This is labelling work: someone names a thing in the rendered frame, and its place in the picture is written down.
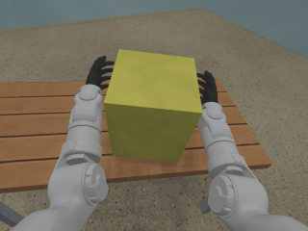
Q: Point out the left robot hand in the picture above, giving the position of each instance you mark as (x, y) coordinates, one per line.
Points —
(96, 71)

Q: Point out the robot left upper arm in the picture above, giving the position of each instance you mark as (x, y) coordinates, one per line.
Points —
(74, 192)

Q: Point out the right robot hand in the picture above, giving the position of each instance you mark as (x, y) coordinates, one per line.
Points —
(209, 93)

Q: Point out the robot right upper arm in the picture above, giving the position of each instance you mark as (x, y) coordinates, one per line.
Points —
(242, 204)

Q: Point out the carton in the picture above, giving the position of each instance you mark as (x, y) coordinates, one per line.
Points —
(152, 105)

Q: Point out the right robot forearm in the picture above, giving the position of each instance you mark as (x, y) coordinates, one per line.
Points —
(220, 147)

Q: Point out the table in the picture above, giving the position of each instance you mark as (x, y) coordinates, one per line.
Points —
(34, 118)

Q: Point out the left robot forearm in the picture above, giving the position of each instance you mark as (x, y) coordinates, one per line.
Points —
(84, 129)

